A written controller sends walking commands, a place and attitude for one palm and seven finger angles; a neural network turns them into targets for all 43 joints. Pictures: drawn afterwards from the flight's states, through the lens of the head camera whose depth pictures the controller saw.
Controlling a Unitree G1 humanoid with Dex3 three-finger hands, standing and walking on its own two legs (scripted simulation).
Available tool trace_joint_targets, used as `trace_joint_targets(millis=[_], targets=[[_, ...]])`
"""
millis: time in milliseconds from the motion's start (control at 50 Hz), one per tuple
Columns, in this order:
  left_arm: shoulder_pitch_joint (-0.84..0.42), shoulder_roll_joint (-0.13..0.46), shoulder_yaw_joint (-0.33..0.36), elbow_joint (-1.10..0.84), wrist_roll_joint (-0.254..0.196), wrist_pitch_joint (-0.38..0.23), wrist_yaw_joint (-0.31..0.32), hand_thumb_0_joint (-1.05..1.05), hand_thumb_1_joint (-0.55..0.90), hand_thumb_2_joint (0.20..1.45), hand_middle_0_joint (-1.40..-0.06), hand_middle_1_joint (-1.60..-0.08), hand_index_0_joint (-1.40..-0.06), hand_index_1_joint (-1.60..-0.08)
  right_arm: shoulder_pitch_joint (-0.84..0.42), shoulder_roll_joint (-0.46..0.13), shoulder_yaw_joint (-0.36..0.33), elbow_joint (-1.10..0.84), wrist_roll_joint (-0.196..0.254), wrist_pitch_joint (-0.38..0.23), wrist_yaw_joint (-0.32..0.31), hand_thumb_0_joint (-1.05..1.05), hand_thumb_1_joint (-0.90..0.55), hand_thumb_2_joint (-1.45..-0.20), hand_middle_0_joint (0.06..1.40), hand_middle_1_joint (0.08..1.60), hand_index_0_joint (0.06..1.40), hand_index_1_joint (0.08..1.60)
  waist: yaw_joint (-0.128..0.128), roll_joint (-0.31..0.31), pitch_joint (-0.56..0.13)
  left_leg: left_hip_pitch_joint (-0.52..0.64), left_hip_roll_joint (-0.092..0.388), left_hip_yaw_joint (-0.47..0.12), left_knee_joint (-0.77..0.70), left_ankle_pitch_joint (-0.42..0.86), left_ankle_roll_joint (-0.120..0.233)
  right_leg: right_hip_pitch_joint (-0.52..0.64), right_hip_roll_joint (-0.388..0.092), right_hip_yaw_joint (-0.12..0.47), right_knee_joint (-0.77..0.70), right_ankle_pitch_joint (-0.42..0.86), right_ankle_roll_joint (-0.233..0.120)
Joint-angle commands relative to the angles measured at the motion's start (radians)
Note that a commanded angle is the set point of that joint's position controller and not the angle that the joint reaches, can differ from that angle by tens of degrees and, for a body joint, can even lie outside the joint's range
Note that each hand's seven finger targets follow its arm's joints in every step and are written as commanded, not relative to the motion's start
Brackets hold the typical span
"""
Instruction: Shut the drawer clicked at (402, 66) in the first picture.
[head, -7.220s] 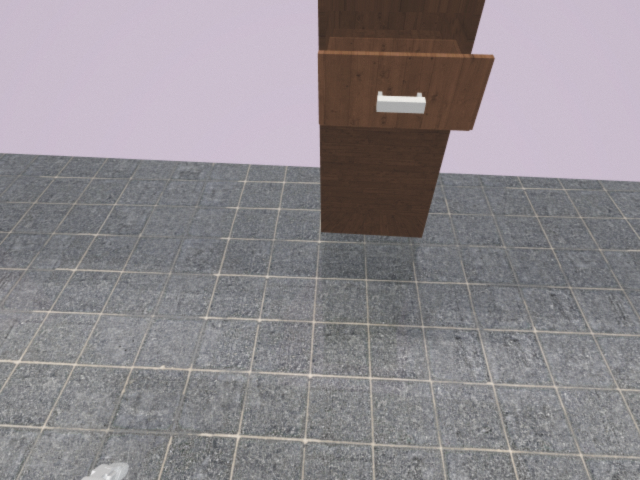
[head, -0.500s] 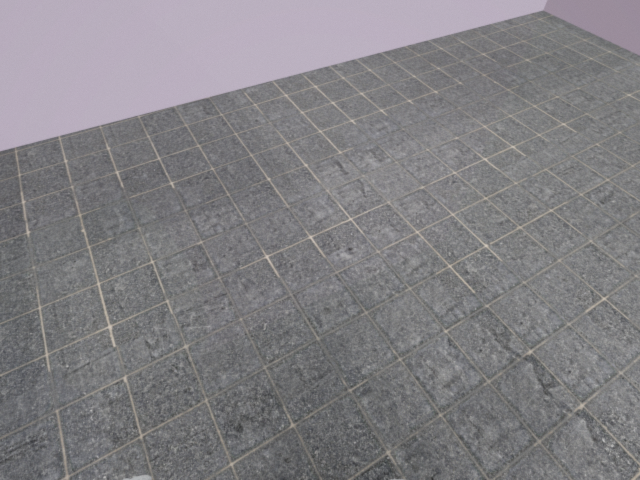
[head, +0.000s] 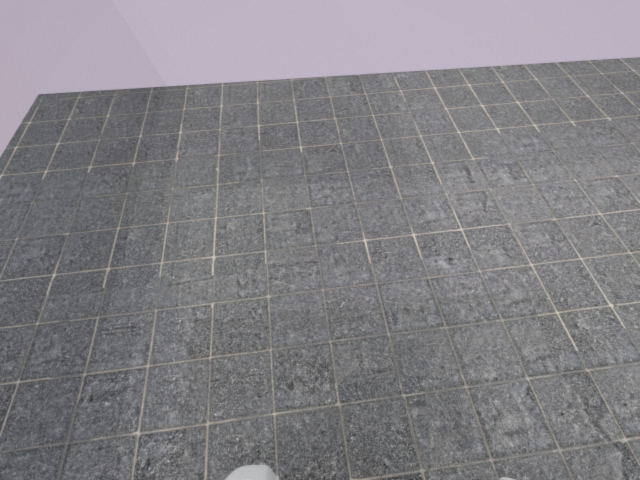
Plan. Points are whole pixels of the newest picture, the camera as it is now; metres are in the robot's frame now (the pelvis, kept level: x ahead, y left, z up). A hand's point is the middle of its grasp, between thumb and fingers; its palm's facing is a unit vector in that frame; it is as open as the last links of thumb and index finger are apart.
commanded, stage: turn to face it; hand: left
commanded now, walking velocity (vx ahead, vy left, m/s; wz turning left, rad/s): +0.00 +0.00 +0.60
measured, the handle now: out of the picture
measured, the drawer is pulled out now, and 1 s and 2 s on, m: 0.28 0.28 0.28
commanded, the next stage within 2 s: none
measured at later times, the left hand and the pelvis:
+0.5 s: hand out of the picture +0.08 +0.22 -0.14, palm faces +0.28 -0.91 -0.30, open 7.4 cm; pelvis +0.01 -0.02 -0.01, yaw +17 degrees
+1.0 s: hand out of the picture -0.12 +0.18 -0.19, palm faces +0.62 -0.74 -0.26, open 7.4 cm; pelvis +0.00 +0.00 -0.02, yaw +36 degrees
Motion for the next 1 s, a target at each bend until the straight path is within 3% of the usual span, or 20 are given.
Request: trace_joint_targets(millis=[0, 20, 40, 60, 100, 180, 260, 360, 420, 440, 460, 480, 540, 580, 840, 900, 920, 940, 960, 980], targets=[[0.033, 0.225, 0.071, -0.046, -0.007, -0.006, 0.007, 0.000, 0.900, 0.900, -0.200, -0.300, -0.200, -0.300, 0.006, -0.068, -0.005, -0.100, -0.003, -0.051, -0.002, 0.000, -0.900, -0.900, 0.200, 0.300, 0.200, 0.300, -0.014, -0.185, -0.167, 0.118, -0.033, 0.061, -0.316, 0.172, 0.035, 0.126, -0.201, 0.103, 0.032, 0.570, -0.051], [0.034, 0.207, 0.071, -0.057, -0.014, -0.005, 0.003, 0.000, 0.900, 0.900, -0.200, -0.300, -0.200, -0.300, 0.076, -0.128, -0.023, -0.087, -0.007, -0.061, -0.004, 0.000, -0.900, -0.900, 0.200, 0.300, 0.200, 0.300, -0.055, -0.061, -0.225, 0.329, 0.037, -0.028, -0.404, 0.379, 0.075, -0.022, -0.171, 0.073, 0.205, 0.461, 0.002], [0.007, 0.142, 0.058, -0.106, -0.021, -0.006, -0.007, 0.000, 0.900, 0.900, -0.200, -0.300, -0.200, -0.300, 0.155, -0.249, -0.053, -0.080, -0.011, -0.069, -0.011, 0.000, -0.900, -0.900, 0.200, 0.300, 0.200, 0.300, -0.103, 0.274, -0.254, 0.527, 0.313, -0.388, -0.389, 0.835, 0.216, -0.347, -0.022, 0.053, 0.437, -0.137, 0.086], [-0.085, 0.140, 0.041, -0.148, -0.009, 0.003, 0.000, 0.000, 0.900, 0.900, -0.200, -0.300, -0.200, -0.300, 0.229, -0.282, -0.056, -0.051, 0.003, -0.059, -0.016, 0.000, -0.900, -0.900, 0.200, 0.300, 0.200, 0.300, -0.131, 0.238, -0.227, 0.499, 0.392, -0.406, -0.380, 1.039, 0.289, -0.422, 0.008, 0.153, 0.566, -0.330, 0.092], [-0.121, 0.138, 0.049, -0.123, -0.015, 0.010, 0.008, 0.000, 0.900, 0.900, -0.200, -0.300, -0.200, -0.300, 0.169, -0.223, -0.041, -0.050, -0.003, -0.065, -0.040, 0.000, -0.900, -0.900, 0.200, 0.300, 0.200, 0.300, -0.106, 0.254, -0.176, 0.397, 0.300, -0.350, -0.373, 0.965, 0.277, -0.440, 0.009, 0.254, 0.655, -0.230, 0.092], [-0.056, 0.143, 0.055, -0.082, -0.016, 0.018, -0.005, 0.000, 0.900, 0.900, -0.200, -0.300, -0.200, -0.300, 0.020, -0.170, -0.022, -0.102, -0.006, -0.070, -0.036, 0.000, -0.900, -0.900, 0.200, 0.300, 0.200, 0.300, -0.031, 0.150, -0.118, 0.222, 0.178, -0.250, -0.437, 0.673, 0.220, -0.327, 0.035, 0.262, 0.603, -0.065, 0.098], [-0.096, 0.133, 0.053, -0.107, -0.014, 0.020, -0.003, 0.000, 0.900, 0.900, -0.200, -0.300, -0.200, -0.300, 0.048, -0.173, -0.031, -0.092, -0.008, -0.064, -0.032, 0.000, -0.900, -0.900, 0.200, 0.300, 0.200, 0.300, -0.047, 0.145, -0.099, 0.206, 0.169, -0.320, -0.465, 0.512, 0.233, -0.309, 0.064, 0.264, 0.469, -0.068, 0.098], [-0.126, 0.114, 0.045, -0.143, -0.021, 0.008, 0.000, 0.000, 0.900, 0.900, -0.200, -0.300, -0.200, -0.300, 0.060, -0.182, -0.043, -0.094, -0.014, -0.056, -0.030, 0.000, -0.900, -0.900, 0.200, 0.300, 0.200, 0.300, -0.054, 0.177, -0.119, 0.171, 0.147, -0.401, -0.408, 0.571, 0.234, -0.188, 0.122, 0.253, 0.239, -0.096, 0.083], [-0.019, 0.127, 0.049, -0.124, -0.025, -0.011, 0.005, 0.000, 0.900, 0.900, -0.200, -0.300, -0.200, -0.300, 0.027, -0.171, -0.048, -0.108, -0.006, -0.052, -0.029, 0.000, -0.900, -0.900, 0.200, 0.300, 0.200, 0.300, 0.003, 0.145, -0.171, 0.078, 0.093, -0.399, -0.292, 0.544, 0.181, 0.044, 0.136, 0.238, -0.070, 0.101, 0.075], [0.015, 0.182, 0.061, -0.120, -0.017, -0.024, 0.011, 0.000, 0.900, 0.900, -0.200, -0.300, -0.200, -0.300, 0.050, -0.119, -0.043, -0.115, 0.003, -0.055, -0.024, 0.000, -0.900, -0.900, 0.200, 0.300, 0.200, 0.300, 0.016, -0.002, -0.190, -0.058, 0.021, -0.343, -0.179, 0.344, 0.117, 0.206, 0.016, 0.346, -0.211, 0.150, 0.047], [0.025, 0.292, 0.081, -0.129, 0.001, -0.033, 0.020, 0.000, 0.900, 0.900, -0.200, -0.300, -0.200, -0.300, 0.076, -0.045, -0.029, -0.140, 0.006, -0.056, -0.019, 0.000, -0.900, -0.900, 0.200, 0.300, 0.200, 0.300, 0.021, -0.318, -0.191, -0.264, -0.138, -0.138, 0.073, -0.118, 0.023, 0.299, -0.292, 0.655, -0.274, 0.286, -0.070], [0.022, 0.290, 0.077, -0.132, -0.010, -0.023, 0.020, 0.000, 0.900, 0.900, -0.200, -0.300, -0.200, -0.300, 0.054, -0.101, -0.043, -0.143, -0.008, -0.048, -0.023, 0.000, -0.900, -0.900, 0.200, 0.300, 0.200, 0.300, 0.026, -0.261, -0.178, -0.232, -0.083, -0.174, 0.262, -0.187, 0.031, 0.151, -0.360, 0.632, -0.266, 0.279, -0.142], [-0.133, 0.178, 0.047, -0.157, -0.012, -0.023, 0.016, 0.000, 0.900, 0.900, -0.200, -0.300, -0.200, -0.300, 0.070, -0.089, -0.043, -0.080, -0.014, -0.029, -0.004, 0.000, -0.900, -0.900, 0.200, 0.300, 0.200, 0.300, -0.051, -0.141, -0.057, -0.223, -0.029, -0.140, 0.462, 0.020, 0.016, 0.001, -0.191, 0.410, -0.257, 0.203, -0.111], [-0.124, 0.154, 0.038, -0.154, -0.010, -0.029, 0.016, 0.000, 0.900, 0.900, -0.200, -0.300, -0.200, -0.300, 0.091, -0.069, -0.035, -0.064, -0.012, -0.024, 0.005, 0.000, -0.900, -0.900, 0.200, 0.300, 0.200, 0.300, -0.054, -0.159, -0.059, -0.211, -0.022, -0.108, 0.449, 0.079, 0.000, 0.019, -0.153, 0.308, -0.240, 0.308, -0.091], [0.027, 0.226, 0.064, -0.066, 0.002, -0.012, 0.013, 0.000, 0.900, 0.900, -0.200, -0.300, -0.200, -0.300, -0.054, -0.040, 0.001, -0.099, 0.001, -0.035, 0.004, 0.000, -0.900, -0.900, 0.200, 0.300, 0.200, 0.300, 0.027, -0.211, -0.103, -0.064, -0.016, 0.027, -0.007, -0.009, 0.012, 0.133, -0.234, 0.181, -0.152, 0.513, -0.129], [0.013, 0.230, 0.072, -0.056, -0.005, -0.005, 0.008, 0.000, 0.900, 0.900, -0.200, -0.300, -0.200, -0.300, 0.018, -0.059, -0.002, -0.093, -0.002, -0.049, -0.001, 0.000, -0.900, -0.900, 0.200, 0.300, 0.200, 0.300, -0.017, -0.162, -0.146, 0.101, -0.030, 0.053, -0.260, 0.137, 0.033, 0.097, -0.220, 0.106, -0.016, 0.486, -0.069], [0.017, 0.217, 0.071, -0.060, -0.013, -0.001, 0.003, 0.000, 0.900, 0.900, -0.200, -0.300, -0.200, -0.300, 0.076, -0.105, -0.013, -0.081, -0.005, -0.057, -0.001, 0.000, -0.900, -0.900, 0.200, 0.300, 0.200, 0.300, -0.052, -0.067, -0.186, 0.267, -0.002, 0.003, -0.380, 0.281, 0.055, -0.011, -0.194, 0.079, 0.129, 0.407, -0.020], [0.016, 0.158, 0.066, -0.097, -0.020, 0.003, -0.005, 0.000, 0.900, 0.900, -0.200, -0.300, -0.200, -0.300, 0.143, -0.225, -0.045, -0.082, -0.011, -0.067, -0.008, 0.000, -0.900, -0.900, 0.200, 0.300, 0.200, 0.300, -0.092, 0.232, -0.223, 0.451, 0.254, -0.349, -0.417, 0.613, 0.176, -0.292, -0.052, 0.040, 0.369, -0.033, 0.068], [-0.069, 0.135, 0.039, -0.144, -0.010, 0.008, -0.003, 0.000, 0.900, 0.900, -0.200, -0.300, -0.200, -0.300, 0.212, -0.290, -0.054, -0.059, -0.001, -0.058, -0.013, 0.000, -0.900, -0.900, 0.200, 0.300, 0.200, 0.300, -0.124, 0.282, -0.202, 0.443, 0.384, -0.446, -0.424, 0.854, 0.273, -0.410, 0.006, 0.126, 0.527, -0.351, 0.089], [-0.105, 0.138, 0.044, -0.142, -0.007, 0.017, 0.006, 0.000, 0.900, 0.900, -0.200, -0.300, -0.200, -0.300, 0.222, -0.263, -0.050, -0.043, -0.002, -0.062, -0.024, 0.000, -0.900, -0.900, 0.200, 0.300, 0.200, 0.300, -0.129, 0.227, -0.209, 0.397, 0.360, -0.442, -0.419, 0.764, 0.288, -0.427, 0.009, 0.216, 0.604, -0.314, 0.084]])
